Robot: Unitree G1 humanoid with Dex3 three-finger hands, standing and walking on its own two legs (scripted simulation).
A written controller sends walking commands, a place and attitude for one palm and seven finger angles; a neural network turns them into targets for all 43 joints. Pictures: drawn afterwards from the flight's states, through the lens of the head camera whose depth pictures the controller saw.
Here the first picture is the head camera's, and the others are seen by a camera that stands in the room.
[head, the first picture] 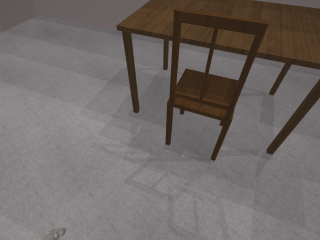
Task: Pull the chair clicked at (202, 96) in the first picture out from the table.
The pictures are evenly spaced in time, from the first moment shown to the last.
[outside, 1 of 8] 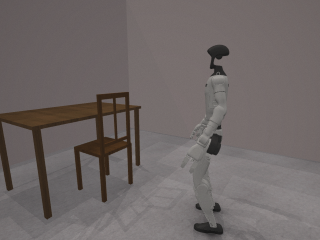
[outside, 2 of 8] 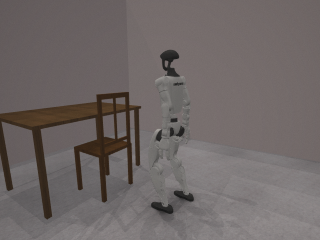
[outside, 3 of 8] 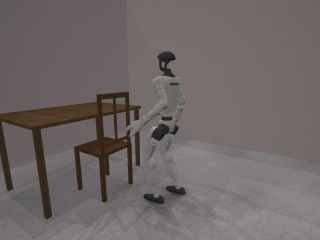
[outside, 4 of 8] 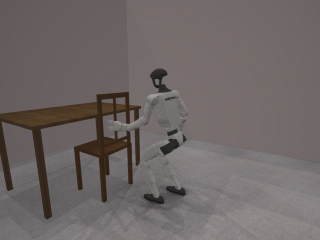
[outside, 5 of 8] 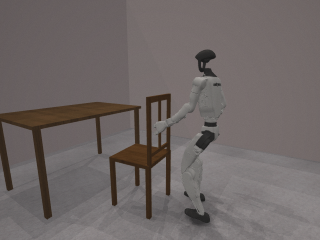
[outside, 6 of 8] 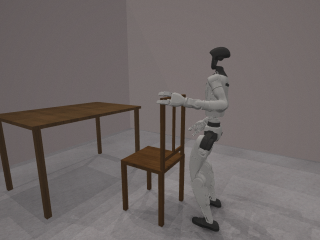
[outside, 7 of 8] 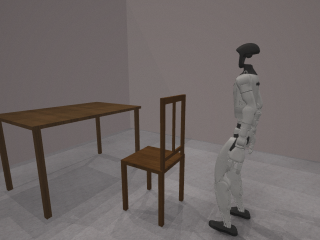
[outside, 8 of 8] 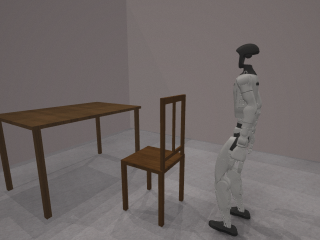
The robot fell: no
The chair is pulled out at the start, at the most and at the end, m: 0.00 0.58 0.58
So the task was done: yes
